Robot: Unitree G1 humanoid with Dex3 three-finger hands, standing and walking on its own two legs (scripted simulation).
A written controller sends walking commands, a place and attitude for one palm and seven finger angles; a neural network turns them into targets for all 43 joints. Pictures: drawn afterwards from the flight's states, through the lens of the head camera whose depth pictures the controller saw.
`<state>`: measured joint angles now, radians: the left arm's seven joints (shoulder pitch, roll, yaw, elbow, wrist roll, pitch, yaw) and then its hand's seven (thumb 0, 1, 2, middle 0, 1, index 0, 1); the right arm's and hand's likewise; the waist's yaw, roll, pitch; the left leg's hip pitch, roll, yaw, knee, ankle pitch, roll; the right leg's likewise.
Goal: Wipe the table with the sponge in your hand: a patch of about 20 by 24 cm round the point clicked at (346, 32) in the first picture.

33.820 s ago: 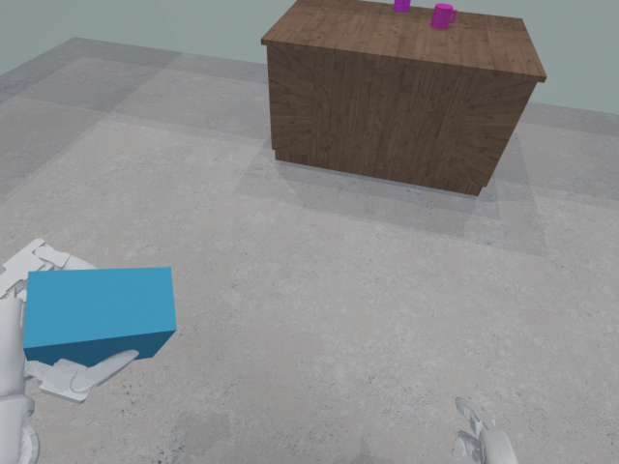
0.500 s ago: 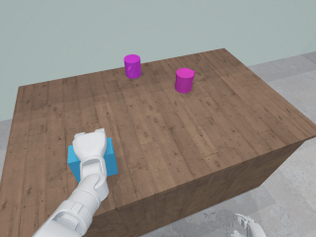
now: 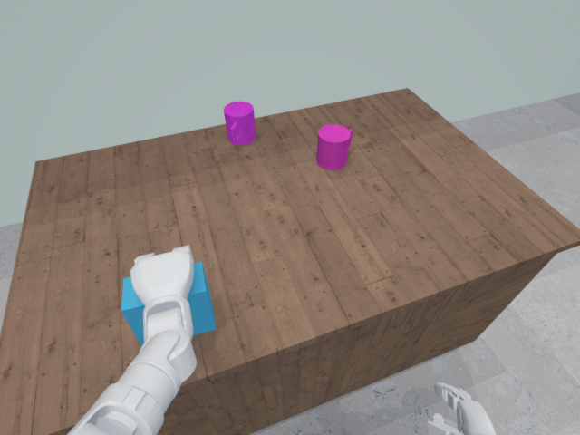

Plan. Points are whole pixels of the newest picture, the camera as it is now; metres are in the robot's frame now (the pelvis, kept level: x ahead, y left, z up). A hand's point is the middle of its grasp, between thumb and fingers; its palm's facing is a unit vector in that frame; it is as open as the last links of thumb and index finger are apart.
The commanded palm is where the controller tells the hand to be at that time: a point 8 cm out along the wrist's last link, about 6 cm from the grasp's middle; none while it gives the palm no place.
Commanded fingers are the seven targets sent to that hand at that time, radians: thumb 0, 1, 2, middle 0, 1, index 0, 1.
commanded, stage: slide across to the third lane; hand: left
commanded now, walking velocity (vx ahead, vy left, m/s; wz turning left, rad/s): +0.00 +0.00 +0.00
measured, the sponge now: (174, 311) +0.32 +0.23 -0.06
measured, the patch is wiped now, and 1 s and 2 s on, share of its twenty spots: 0.70 0.80 0.95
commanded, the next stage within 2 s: wipe forward along the third lane in 0.52 s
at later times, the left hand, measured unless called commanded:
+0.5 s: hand (210, 291) +0.33 +0.16 -0.02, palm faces -0.09 -0.02 -1.00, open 10.2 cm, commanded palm +0.31 +0.14 +0.02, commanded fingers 0.00 0.10 1.30 -1.20 -1.60 -1.20 -1.60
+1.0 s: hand (220, 270) +0.38 +0.16 -0.02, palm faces -0.11 +0.00 -0.99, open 10.2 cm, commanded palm +0.36 +0.15 +0.01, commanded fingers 0.00 0.10 1.30 -1.20 -1.60 -1.20 -1.60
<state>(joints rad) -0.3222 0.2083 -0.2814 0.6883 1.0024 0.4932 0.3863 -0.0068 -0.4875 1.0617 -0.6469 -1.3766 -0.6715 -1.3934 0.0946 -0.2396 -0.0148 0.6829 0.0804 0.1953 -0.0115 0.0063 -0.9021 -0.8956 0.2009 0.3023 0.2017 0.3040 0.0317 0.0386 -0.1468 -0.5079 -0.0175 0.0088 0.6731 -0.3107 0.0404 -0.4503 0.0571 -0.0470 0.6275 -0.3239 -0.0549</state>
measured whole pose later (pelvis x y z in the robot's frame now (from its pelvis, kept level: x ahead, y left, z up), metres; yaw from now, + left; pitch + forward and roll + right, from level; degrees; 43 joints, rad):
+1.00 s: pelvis -0.03 -0.02 -0.01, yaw -1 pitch +12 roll -1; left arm -0.72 0.13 -0.22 1.18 0.97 0.45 0.50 0.01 -0.52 1.06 -0.71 -1.31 -0.73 -1.33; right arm 0.13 -0.22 -0.02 0.79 0.06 0.15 -0.01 0.01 -0.90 -0.90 0.20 0.30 0.20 0.30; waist -0.04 0.04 -0.16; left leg -0.64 0.01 0.00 0.69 -0.27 0.01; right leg -0.59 0.08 -0.05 0.66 -0.29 -0.08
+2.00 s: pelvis -0.02 +0.02 -0.03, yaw -3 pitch +22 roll -4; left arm -1.07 0.29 -0.09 1.41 1.00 0.46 0.48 0.01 -0.53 1.06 -0.72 -1.31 -0.74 -1.33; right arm 0.24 -0.23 0.00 0.77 0.03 0.07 0.04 0.00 -0.90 -0.90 0.20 0.30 0.20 0.30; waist -0.16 0.04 -0.19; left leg -0.90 0.01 0.02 0.85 -0.34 0.07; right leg -0.83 0.08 -0.04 0.76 -0.32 -0.03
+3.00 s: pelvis +0.02 +0.03 -0.02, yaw -2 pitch +20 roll -4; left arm -0.89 0.18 -0.24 1.23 0.95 0.49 0.50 -0.01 -0.49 1.06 -0.65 -1.37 -0.67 -1.40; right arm 0.20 -0.21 -0.03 0.76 0.04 0.15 0.08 0.00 -0.90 -0.90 0.20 0.30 0.20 0.30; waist -0.07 0.03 -0.21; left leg -0.77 -0.01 0.02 0.80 -0.38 0.08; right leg -0.68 0.07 -0.04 0.68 -0.35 -0.02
